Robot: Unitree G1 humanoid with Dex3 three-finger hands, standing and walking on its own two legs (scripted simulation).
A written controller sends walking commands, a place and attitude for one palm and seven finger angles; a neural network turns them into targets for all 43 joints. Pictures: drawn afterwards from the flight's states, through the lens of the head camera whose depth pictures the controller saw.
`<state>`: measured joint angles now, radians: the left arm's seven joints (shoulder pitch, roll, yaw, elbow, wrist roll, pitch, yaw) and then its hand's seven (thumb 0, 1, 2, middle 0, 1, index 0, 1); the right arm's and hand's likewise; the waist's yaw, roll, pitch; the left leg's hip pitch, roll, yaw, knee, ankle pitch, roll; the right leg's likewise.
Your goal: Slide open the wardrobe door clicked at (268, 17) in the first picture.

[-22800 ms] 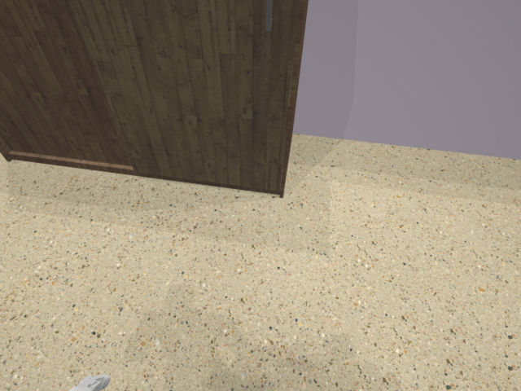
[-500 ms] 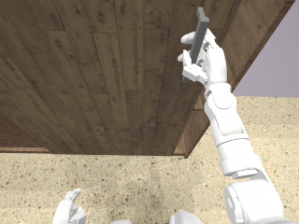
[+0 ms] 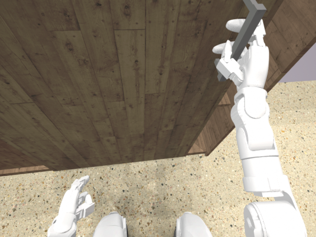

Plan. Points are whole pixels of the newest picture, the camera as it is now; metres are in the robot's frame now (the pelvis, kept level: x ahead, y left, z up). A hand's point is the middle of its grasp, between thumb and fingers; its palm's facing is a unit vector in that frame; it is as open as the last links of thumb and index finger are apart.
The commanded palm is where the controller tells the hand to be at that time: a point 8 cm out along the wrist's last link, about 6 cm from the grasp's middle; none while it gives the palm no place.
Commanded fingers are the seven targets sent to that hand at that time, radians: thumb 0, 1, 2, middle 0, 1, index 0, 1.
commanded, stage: step sideways, sliding the door along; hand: right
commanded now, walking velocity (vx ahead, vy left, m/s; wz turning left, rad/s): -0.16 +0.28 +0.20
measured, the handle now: (233, 43) +0.48 -0.14 +0.19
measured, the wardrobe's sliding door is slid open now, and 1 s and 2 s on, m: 0.14 0.51 0.56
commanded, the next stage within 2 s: stop walking and hold the door there in 1.72 s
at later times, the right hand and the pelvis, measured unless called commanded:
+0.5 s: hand (148, 65) +0.41 +0.04 +0.18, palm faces +0.14 +0.99 +0.01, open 5.9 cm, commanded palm +0.38 +0.05 +0.19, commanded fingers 0.00 -0.90 -0.90 0.45 1.40 0.45 1.40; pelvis +0.03 +0.16 +0.02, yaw -1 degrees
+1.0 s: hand (22, 73) +0.38 +0.26 +0.18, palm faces +0.00 +1.00 -0.01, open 5.9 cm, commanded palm +0.35 +0.25 +0.18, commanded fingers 0.00 -0.90 -0.90 0.45 1.40 0.45 1.40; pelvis +0.04 +0.32 +0.02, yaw +3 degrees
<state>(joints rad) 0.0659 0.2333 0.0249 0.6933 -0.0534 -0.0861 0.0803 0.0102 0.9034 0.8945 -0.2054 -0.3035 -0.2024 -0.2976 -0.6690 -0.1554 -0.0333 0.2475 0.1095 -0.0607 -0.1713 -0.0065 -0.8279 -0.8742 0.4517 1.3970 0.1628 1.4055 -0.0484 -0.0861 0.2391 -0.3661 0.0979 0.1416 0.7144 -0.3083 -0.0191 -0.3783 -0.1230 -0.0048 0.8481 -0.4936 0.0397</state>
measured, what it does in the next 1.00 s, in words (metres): steps to the left: right foot, then left foot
